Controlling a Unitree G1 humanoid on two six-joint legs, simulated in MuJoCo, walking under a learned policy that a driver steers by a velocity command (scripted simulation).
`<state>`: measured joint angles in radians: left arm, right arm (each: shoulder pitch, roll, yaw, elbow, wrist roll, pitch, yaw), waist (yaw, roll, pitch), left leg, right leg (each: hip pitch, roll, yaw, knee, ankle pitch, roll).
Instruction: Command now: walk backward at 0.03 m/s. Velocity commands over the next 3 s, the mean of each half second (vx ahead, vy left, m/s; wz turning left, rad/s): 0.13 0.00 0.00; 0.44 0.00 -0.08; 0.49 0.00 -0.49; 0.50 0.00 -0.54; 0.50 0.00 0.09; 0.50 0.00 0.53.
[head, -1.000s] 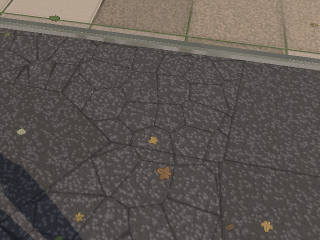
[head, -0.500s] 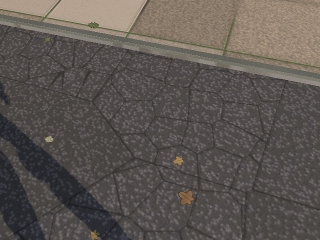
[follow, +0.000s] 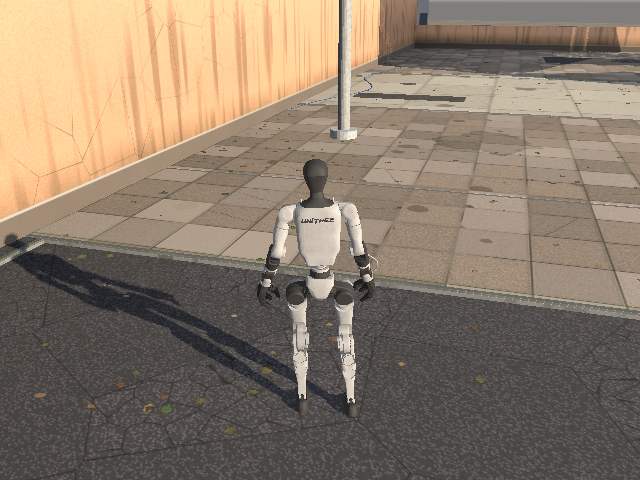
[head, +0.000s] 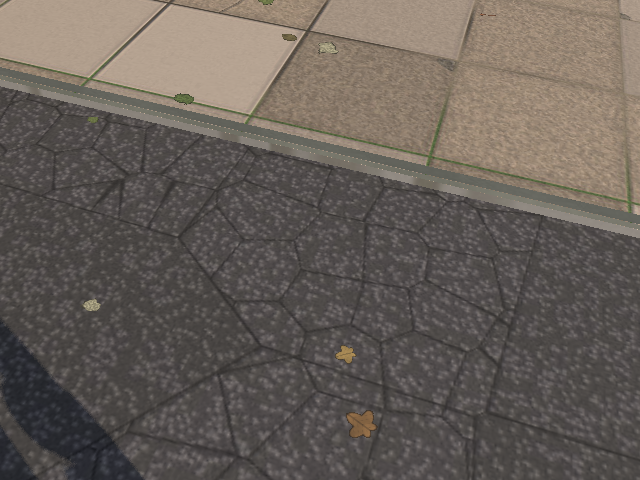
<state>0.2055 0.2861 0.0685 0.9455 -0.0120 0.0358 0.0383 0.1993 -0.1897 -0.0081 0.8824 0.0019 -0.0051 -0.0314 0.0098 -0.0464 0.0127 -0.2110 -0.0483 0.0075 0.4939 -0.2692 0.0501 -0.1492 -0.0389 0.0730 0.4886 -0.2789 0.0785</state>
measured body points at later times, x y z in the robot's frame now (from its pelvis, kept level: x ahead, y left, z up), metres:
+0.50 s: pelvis +0.01 -0.02 +0.00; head +0.01 -0.02 +0.45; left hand +0.01 +0.24 -0.14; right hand +0.08 -0.29 -0.13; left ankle +0.00 +0.09 -0.72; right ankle -0.04 -0.16 -0.74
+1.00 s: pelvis +0.22 +0.00 +0.00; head +0.25 +0.00 +0.45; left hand +0.46 +0.22 -0.10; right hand +0.16 -0.26 -0.14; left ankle +0.07 +0.11 -0.74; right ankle +0.42 -0.14 -0.70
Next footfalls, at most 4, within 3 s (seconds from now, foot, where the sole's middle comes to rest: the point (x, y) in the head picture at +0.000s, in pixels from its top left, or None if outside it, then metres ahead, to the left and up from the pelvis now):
0.64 left None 0.11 0.11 -0.77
1.08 right None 0.47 -0.13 -0.77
1.58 left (320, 369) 0.79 0.00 -0.77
2.08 right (475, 340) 0.88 -0.38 -0.77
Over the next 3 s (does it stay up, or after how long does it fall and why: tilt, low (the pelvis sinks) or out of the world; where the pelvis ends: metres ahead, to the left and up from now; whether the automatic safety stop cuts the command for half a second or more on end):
stays up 1.26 -0.44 0.01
